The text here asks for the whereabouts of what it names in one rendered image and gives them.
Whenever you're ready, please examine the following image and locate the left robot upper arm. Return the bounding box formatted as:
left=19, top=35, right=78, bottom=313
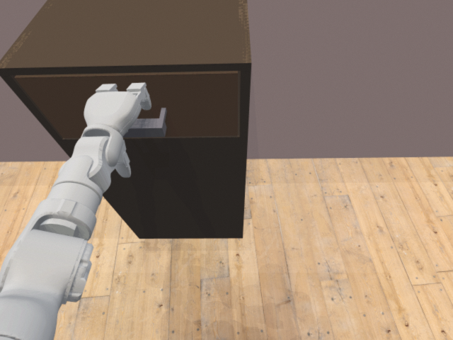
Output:
left=0, top=229, right=93, bottom=340

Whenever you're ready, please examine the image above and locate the cabinet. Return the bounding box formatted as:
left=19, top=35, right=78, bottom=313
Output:
left=0, top=0, right=251, bottom=239

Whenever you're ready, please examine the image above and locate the left robot hand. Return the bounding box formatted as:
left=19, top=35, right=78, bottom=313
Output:
left=84, top=83, right=151, bottom=178

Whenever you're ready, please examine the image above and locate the drawer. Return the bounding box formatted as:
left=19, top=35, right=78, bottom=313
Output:
left=14, top=71, right=238, bottom=138

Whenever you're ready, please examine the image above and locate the handle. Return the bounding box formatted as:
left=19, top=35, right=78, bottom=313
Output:
left=123, top=108, right=167, bottom=137

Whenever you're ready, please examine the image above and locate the left robot forearm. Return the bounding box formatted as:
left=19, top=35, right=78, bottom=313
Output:
left=0, top=124, right=124, bottom=292

